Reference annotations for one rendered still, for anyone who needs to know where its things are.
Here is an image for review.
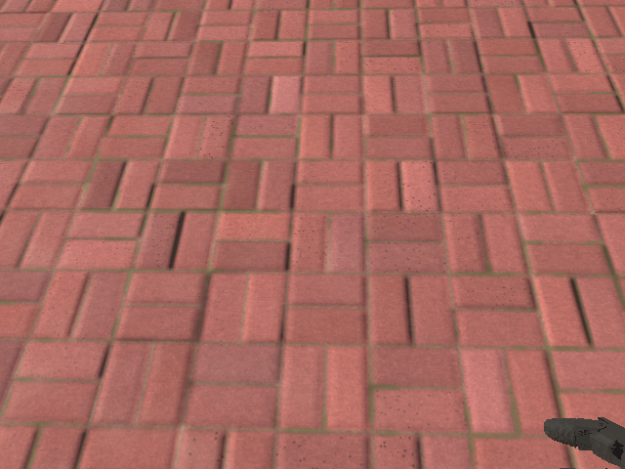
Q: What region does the robot right hand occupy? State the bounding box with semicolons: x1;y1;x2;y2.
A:
544;417;625;469

